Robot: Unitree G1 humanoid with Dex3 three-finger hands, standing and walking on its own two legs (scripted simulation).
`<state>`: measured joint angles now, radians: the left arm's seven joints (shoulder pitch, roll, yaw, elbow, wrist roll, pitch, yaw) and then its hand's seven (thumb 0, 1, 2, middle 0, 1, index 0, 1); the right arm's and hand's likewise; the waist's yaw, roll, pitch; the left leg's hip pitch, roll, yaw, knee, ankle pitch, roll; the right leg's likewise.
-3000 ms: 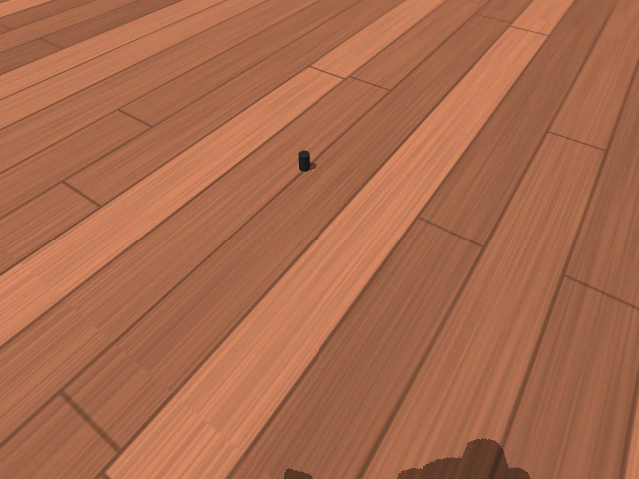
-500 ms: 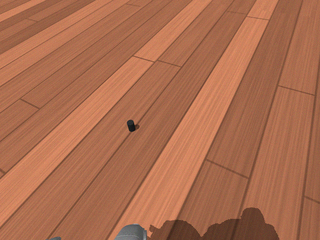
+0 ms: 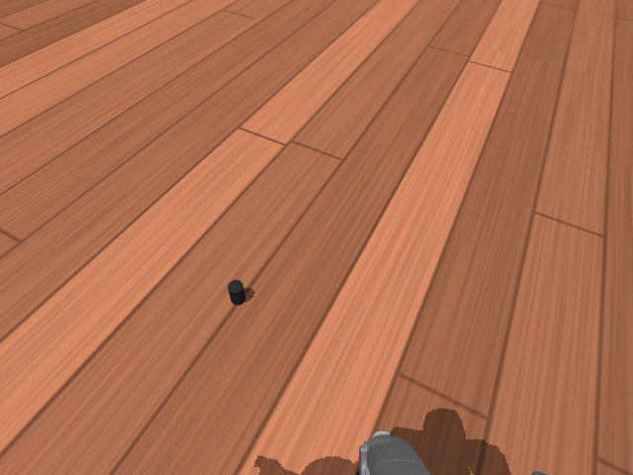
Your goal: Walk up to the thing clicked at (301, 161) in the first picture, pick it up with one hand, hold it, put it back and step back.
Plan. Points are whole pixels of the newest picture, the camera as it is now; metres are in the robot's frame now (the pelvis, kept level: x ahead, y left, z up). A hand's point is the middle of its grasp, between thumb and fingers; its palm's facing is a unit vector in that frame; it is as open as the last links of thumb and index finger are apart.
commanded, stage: walk up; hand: left
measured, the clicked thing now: (236, 292) +0.77 +0.24 -0.73
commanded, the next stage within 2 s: none
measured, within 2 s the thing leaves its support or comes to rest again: neither
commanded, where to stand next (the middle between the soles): +0.39 +0.02 m, yaw +1 degrees
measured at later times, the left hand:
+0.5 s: hand (124, 422) +0.21 +0.28 -0.14, palm faces +0.00 -0.93 -0.38, open 7.4 cm
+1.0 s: hand (160, 312) +0.39 +0.27 -0.16, palm faces -0.06 -0.92 -0.39, open 7.4 cm
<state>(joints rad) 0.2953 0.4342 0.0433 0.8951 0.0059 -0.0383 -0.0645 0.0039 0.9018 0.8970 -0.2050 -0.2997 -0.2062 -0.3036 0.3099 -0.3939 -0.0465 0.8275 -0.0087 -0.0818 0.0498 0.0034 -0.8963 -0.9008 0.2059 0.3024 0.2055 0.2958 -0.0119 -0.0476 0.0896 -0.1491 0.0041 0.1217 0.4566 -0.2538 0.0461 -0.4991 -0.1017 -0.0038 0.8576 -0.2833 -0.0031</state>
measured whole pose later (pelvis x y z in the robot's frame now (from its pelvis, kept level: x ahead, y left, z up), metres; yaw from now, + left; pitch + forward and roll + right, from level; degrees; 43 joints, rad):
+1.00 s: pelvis +0.29 +0.00 -0.02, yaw -1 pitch -3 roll +0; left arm 0.19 0.39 0.04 0.91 0.01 -0.04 -0.03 0.00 0.90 0.90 -0.20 -0.30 -0.21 -0.30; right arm 0.30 -0.41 -0.02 0.89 0.00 -0.03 0.01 0.01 -0.90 -0.90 0.21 0.30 0.20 0.30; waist -0.03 0.01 0.13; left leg -0.25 0.06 0.08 0.77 -0.45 0.02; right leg -0.38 -0.03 -0.04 0.64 -0.20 -0.01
